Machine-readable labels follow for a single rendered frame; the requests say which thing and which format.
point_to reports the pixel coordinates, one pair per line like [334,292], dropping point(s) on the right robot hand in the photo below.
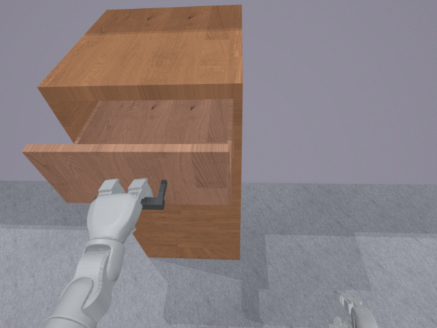
[361,316]

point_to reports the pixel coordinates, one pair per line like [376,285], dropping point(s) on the cabinet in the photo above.
[180,53]

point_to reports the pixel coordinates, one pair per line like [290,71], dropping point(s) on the left robot forearm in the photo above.
[87,298]

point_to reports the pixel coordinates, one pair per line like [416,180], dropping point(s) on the drawer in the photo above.
[186,142]

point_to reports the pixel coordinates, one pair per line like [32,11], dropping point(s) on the left robot hand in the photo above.
[114,213]

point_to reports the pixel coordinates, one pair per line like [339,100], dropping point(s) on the handle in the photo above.
[154,203]

